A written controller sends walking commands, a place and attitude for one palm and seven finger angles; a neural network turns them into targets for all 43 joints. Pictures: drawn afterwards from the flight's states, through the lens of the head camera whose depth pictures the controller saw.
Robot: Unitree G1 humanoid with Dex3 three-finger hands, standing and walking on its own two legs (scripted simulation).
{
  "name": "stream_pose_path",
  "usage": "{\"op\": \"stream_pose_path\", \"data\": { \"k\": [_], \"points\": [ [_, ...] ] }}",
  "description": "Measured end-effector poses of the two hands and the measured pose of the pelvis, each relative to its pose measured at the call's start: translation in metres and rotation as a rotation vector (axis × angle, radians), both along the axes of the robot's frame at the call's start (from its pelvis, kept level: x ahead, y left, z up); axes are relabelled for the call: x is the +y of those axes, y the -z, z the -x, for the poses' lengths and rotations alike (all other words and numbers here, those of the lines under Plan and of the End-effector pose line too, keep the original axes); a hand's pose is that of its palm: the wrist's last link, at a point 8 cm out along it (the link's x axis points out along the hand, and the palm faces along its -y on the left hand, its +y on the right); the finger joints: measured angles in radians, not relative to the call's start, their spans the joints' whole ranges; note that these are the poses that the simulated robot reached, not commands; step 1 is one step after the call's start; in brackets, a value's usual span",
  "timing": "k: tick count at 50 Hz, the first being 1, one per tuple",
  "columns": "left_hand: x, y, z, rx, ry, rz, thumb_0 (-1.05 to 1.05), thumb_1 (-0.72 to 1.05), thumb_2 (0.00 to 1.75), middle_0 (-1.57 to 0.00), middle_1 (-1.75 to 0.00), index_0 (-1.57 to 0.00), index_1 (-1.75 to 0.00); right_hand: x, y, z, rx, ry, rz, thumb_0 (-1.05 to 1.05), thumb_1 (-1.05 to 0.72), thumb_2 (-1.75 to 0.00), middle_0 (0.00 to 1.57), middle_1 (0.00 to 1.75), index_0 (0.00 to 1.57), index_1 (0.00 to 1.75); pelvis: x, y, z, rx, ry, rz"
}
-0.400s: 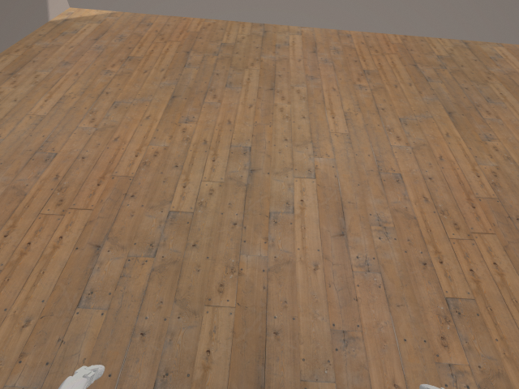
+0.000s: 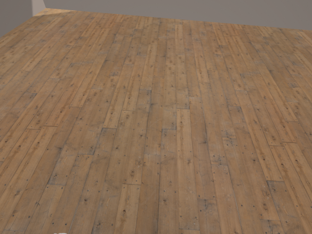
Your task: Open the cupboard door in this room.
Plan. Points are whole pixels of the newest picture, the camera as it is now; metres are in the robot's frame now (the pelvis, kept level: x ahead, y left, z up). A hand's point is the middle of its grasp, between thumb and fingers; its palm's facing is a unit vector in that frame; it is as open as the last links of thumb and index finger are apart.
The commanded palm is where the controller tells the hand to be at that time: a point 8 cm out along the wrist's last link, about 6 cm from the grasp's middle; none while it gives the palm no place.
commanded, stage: stand and wait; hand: left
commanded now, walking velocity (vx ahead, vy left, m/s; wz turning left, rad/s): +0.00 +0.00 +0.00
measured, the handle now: out of the picture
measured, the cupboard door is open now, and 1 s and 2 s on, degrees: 0 0 0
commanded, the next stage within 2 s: turn or walk to find it in 0.50 s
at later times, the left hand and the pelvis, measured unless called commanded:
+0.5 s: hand out of the picture +0.06 +0.23 -0.15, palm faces -0.03 -0.94 -0.33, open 7.4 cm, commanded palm none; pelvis -0.02 -0.01 +0.00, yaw +0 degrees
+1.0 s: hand out of the picture +0.01 +0.21 -0.18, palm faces +0.10 -0.97 -0.24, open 7.4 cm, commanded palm none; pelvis -0.03 +0.00 -0.01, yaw +7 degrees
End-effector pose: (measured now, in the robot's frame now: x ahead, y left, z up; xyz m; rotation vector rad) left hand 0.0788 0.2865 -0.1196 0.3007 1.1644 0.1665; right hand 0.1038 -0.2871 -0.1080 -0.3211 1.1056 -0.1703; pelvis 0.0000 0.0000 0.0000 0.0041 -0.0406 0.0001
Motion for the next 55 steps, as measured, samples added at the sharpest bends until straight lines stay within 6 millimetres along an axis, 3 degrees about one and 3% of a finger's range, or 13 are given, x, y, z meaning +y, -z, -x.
{"op": "stream_pose_path", "data": {
  "k": [7,15,31,36,46,50,55],
  "points": [
    [0.000,-0.001,0.019,0.041,-0.013,-0.013,0.00,0.90,0.90,-0.21,-0.30,-0.20,-0.30,-0.013,0.004,0.028,0.063,0.028,0.008,0.01,-0.90,-0.90,0.20,0.30,0.20,0.30,-0.006,-0.001,0.007,-0.006,0.000,0.000],
    [-0.002,-0.003,0.027,0.046,-0.014,-0.023,0.00,0.90,0.90,-0.21,-0.30,-0.20,-0.30,-0.019,0.008,0.051,0.105,0.043,0.003,0.01,-0.90,-0.90,0.20,0.30,0.20,0.30,-0.011,-0.003,0.014,-0.007,-0.001,0.000],
    [-0.011,-0.003,0.023,0.025,-0.011,-0.014,0.00,0.90,0.90,-0.21,-0.30,-0.20,-0.30,-0.021,0.010,0.060,0.121,0.045,-0.006,0.01,-0.90,-0.90,0.20,0.30,0.20,0.30,-0.015,-0.002,0.020,0.003,-0.011,0.001],
    [-0.019,0.006,0.029,0.028,-0.044,0.004,0.00,0.90,0.90,-0.20,-0.30,-0.20,-0.30,-0.009,0.017,0.061,0.149,0.028,-0.022,0.01,-0.91,-0.90,0.20,0.30,0.20,0.30,-0.014,0.002,0.022,0.018,-0.036,0.005],
    [-0.029,0.036,0.066,0.081,-0.120,0.091,0.00,0.90,0.90,-0.20,-0.30,-0.20,-0.30,0.042,0.033,0.068,0.189,-0.009,-0.085,0.01,-0.91,-0.90,0.20,0.30,0.20,0.30,0.000,0.015,0.029,0.035,-0.090,0.010],
    [-0.031,0.032,0.077,0.089,-0.157,0.087,0.00,0.90,0.90,-0.20,-0.30,-0.20,-0.30,0.053,0.031,0.072,0.191,-0.022,-0.106,0.01,-0.90,-0.90,0.20,0.30,0.20,0.30,-0.004,0.010,0.034,0.045,-0.119,0.014],
    [-0.038,0.017,0.084,0.048,-0.205,0.068,0.00,0.90,0.90,-0.20,-0.30,-0.20,-0.30,0.045,0.033,0.074,0.200,-0.047,-0.116,0.01,-0.90,-0.90,0.20,0.30,0.21,0.30,-0.014,0.005,0.042,0.055,-0.164,0.023]
  ]
}}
